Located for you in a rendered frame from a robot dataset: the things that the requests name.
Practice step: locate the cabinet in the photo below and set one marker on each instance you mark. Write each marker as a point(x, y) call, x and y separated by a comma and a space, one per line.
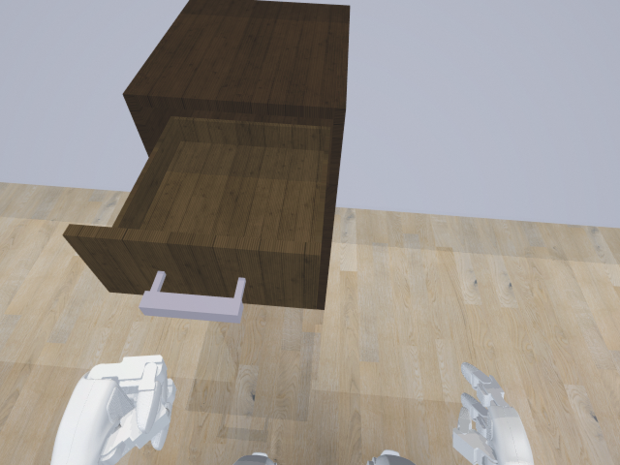
point(251, 60)

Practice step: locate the handle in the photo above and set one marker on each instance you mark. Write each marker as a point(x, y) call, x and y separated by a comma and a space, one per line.
point(192, 306)

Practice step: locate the drawer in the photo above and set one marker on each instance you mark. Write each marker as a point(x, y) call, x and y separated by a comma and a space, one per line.
point(217, 200)

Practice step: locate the robot left hand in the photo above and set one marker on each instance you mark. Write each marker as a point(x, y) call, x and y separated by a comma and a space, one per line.
point(133, 393)

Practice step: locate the robot right hand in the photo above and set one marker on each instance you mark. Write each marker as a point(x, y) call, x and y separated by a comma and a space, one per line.
point(500, 438)

